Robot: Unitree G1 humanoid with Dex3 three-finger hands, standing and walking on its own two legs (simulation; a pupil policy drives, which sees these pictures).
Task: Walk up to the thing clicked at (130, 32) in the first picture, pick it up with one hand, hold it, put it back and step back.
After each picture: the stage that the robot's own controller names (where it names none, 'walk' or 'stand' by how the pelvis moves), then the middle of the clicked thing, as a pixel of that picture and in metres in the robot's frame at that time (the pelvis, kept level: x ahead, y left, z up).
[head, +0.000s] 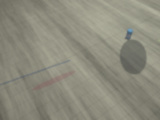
stand; (129, 34) +1.55 -0.56 -0.72
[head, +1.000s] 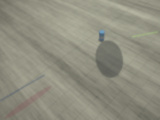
walk; (101, 35) +1.50 -0.11 -0.70
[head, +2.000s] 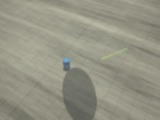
walk; (66, 63) +0.98 +0.21 -0.71
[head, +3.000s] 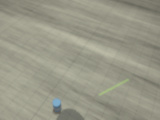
walk; (57, 105) +0.54 +0.20 -0.70
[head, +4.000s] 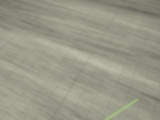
stand; out of the picture +0.32 +0.20 -0.70
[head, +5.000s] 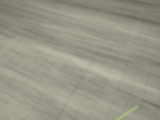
stand; out of the picture +0.31 +0.20 -0.72
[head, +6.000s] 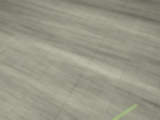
stand; out of the picture +0.31 +0.19 -0.73
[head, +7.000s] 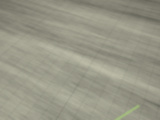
stand; out of the picture +0.31 +0.19 -0.73
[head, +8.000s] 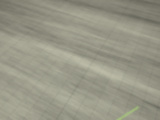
stand; out of the picture +0.31 +0.19 -0.73
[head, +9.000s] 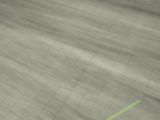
go down; out of the picture +0.32 +0.19 -0.72
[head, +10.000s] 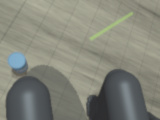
go down; (18, 63) +0.41 +0.21 -0.30
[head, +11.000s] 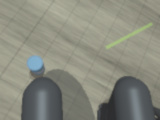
close in; (36, 65) +0.41 +0.20 -0.31
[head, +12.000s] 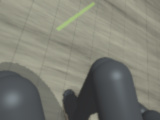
close in; out of the picture +0.40 +0.24 -0.22
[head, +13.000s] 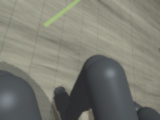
close; out of the picture +0.40 +0.25 -0.22
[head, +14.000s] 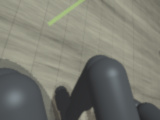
lift; out of the picture +0.38 +0.24 -0.23
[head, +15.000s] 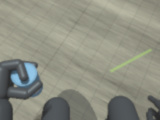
lift; (29, 81) +0.32 +0.19 -0.02
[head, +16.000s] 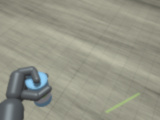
hold; (39, 90) +0.32 +0.17 -0.01
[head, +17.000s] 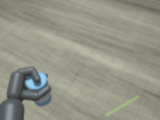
hold; (39, 89) +0.32 +0.17 -0.01
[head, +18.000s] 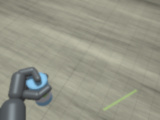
crouch; (40, 89) +0.33 +0.16 -0.03
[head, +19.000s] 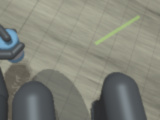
lower; (10, 47) +0.45 +0.21 -0.11
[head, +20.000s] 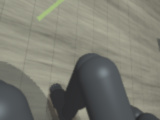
lower; out of the picture +0.43 +0.27 -0.23
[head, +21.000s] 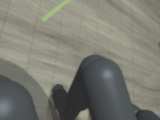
lower; out of the picture +0.42 +0.27 -0.23
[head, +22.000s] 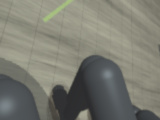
lower; out of the picture +0.42 +0.27 -0.23
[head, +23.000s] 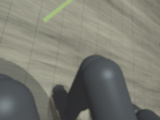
lower; out of the picture +0.42 +0.26 -0.23
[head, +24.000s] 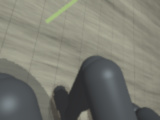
open; out of the picture +0.41 +0.25 -0.23
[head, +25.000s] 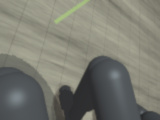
stand; out of the picture +0.41 +0.24 -0.23
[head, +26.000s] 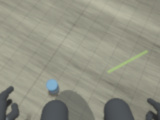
walk; (53, 86) +0.41 +0.17 -0.49
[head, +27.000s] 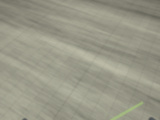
stand; out of the picture +0.36 +0.16 -0.67
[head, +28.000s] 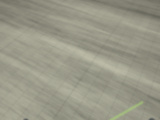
stand; out of the picture +0.36 +0.17 -0.67
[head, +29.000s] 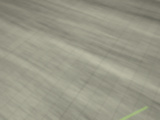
stand; out of the picture +0.37 +0.15 -0.72
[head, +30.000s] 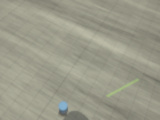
walk; (63, 107) +0.41 +0.11 -0.71
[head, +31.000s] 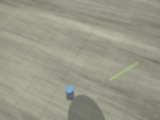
walk; (69, 91) +0.58 +0.15 -0.70
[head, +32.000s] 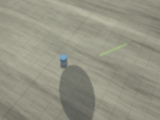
walk; (63, 60) +0.91 +0.19 -0.70
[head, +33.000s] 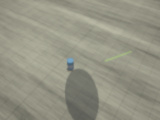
stand; (70, 63) +0.98 +0.15 -0.71
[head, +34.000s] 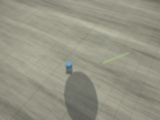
stand; (69, 67) +1.00 +0.17 -0.73
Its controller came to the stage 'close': yes
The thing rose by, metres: 0.71
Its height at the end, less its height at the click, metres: +0.00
